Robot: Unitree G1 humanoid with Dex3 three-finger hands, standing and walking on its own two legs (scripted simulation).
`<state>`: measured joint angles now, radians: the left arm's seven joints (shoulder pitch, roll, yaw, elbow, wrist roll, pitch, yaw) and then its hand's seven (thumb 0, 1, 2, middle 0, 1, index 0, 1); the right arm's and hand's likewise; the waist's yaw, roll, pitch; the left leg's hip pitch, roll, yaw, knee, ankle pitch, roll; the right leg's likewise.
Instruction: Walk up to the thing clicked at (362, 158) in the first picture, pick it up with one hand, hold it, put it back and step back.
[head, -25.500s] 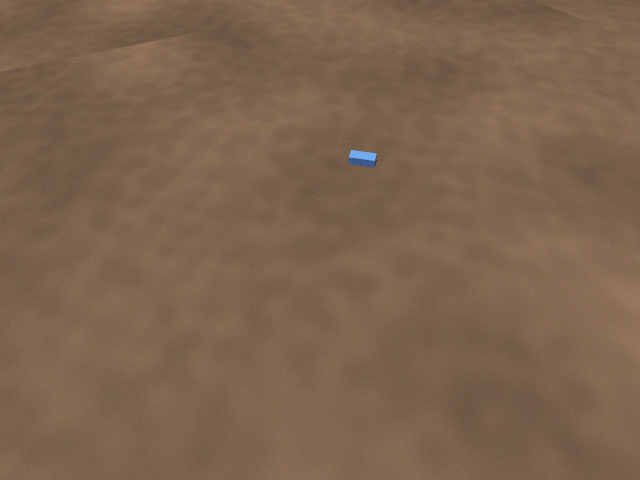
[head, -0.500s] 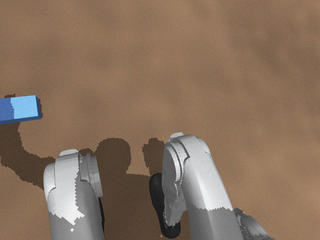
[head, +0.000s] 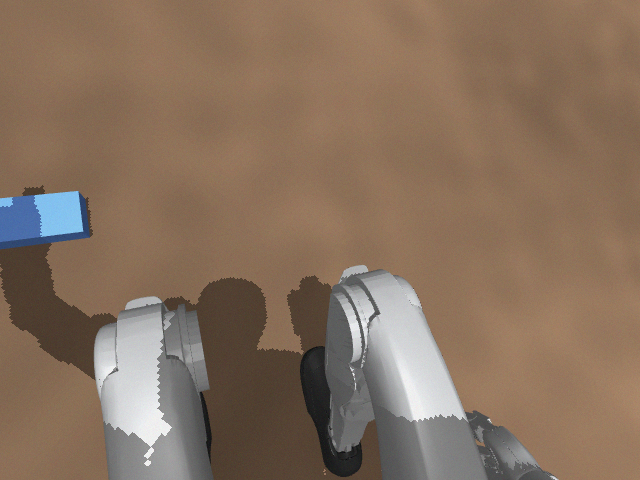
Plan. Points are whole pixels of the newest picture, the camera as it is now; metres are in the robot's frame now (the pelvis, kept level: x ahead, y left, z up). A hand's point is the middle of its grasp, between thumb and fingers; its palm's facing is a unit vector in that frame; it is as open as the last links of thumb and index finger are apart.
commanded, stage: rise first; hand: left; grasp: from above
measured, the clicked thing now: (33, 220) +0.45 +0.34 -0.29
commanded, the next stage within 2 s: approach in 0.12 s
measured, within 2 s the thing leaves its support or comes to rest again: neither
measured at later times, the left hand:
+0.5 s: hand out of the picture +0.42 +0.34 -0.17, palm faces -0.46 -0.07 -0.89, open 14.0 cm
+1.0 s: hand out of the picture +0.42 +0.36 -0.18, palm faces -0.54 -0.11 -0.84, open 14.2 cm
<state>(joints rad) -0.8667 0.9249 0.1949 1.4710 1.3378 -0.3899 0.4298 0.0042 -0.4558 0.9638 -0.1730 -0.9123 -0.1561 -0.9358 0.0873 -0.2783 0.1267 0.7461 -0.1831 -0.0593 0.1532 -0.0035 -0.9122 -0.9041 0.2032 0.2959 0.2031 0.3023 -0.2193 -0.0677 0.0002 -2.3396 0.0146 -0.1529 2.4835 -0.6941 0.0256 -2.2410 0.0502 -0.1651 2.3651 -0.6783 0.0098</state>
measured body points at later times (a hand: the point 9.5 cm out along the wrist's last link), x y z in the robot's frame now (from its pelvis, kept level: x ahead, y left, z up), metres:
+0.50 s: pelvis +0.00 +0.00 +0.00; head +0.23 +0.10 +0.37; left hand +0.44 +0.34 -0.12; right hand +0.08 -0.27 -0.09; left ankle +0.07 +0.12 -0.28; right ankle +0.10 -0.11 -0.28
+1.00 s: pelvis +0.00 +0.00 +0.00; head +0.25 +0.08 +0.36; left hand +0.44 +0.36 -0.13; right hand +0.05 -0.27 -0.10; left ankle +0.07 +0.12 -0.28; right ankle +0.10 -0.11 -0.28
